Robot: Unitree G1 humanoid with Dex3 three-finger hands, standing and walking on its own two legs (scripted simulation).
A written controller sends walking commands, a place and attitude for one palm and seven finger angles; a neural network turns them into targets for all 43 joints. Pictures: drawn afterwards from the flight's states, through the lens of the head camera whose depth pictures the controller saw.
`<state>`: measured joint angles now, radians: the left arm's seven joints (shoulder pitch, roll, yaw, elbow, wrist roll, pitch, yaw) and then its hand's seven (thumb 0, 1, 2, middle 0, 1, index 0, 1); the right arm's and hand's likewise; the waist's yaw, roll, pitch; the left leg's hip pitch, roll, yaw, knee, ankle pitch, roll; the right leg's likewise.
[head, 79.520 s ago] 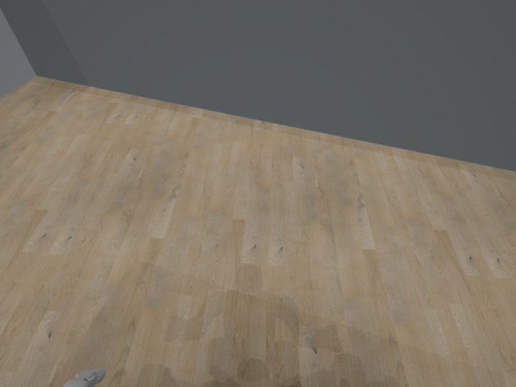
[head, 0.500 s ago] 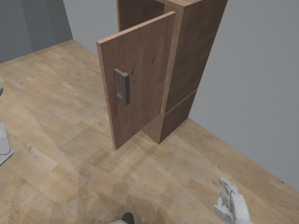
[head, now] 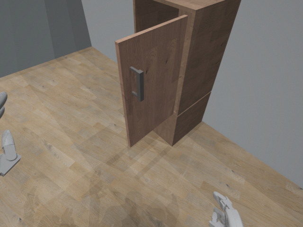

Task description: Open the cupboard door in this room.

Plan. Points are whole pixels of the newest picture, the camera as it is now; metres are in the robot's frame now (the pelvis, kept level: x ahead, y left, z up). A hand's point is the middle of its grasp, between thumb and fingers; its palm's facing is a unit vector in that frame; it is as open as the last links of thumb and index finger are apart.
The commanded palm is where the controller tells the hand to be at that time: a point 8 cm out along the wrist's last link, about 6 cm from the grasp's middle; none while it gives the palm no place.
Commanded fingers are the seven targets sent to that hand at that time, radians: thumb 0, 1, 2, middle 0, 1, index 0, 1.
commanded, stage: stop stepping back and stand still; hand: left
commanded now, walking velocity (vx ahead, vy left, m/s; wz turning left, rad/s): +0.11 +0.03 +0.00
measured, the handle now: (136, 84) +0.60 +0.09 +0.04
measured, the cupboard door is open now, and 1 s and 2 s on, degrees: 92 92 92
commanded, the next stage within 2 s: let the arm hang, fingers relaxed in 0.50 s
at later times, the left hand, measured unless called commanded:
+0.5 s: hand (22, 159) +0.20 +0.26 +0.16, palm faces +0.39 -0.76 -0.51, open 7.4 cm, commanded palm +0.14 +0.30 +0.18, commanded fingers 0.00 0.90 0.90 -0.20 -0.30 -0.20 -0.30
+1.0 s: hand out of the picture +0.00 +0.19 -0.17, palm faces +0.06 -0.98 -0.18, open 7.1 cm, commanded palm none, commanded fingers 0.00 0.90 0.90 -0.20 -0.30 -0.20 -0.30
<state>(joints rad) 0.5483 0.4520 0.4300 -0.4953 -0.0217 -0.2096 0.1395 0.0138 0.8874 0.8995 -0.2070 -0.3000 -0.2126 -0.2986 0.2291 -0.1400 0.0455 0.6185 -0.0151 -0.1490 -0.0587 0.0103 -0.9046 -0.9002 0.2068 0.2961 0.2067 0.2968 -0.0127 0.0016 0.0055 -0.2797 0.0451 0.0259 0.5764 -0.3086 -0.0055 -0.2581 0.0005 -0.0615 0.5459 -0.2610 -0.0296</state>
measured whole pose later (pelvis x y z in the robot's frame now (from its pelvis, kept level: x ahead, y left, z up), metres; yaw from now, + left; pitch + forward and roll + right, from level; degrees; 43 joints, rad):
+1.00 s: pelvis -0.01 +0.00 +0.00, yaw +4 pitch -1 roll +0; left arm 0.27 0.20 0.00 0.97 0.02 0.03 0.00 0.00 0.98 0.90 -0.21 -0.30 -0.21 -0.30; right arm 0.24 -0.22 0.01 1.00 -0.03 0.04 0.00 0.01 -0.91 -0.90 0.20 0.30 0.20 0.30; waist 0.00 -0.02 0.08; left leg -0.28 0.01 0.00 0.50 -0.20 0.00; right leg -0.25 -0.01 -0.09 0.48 -0.21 -0.03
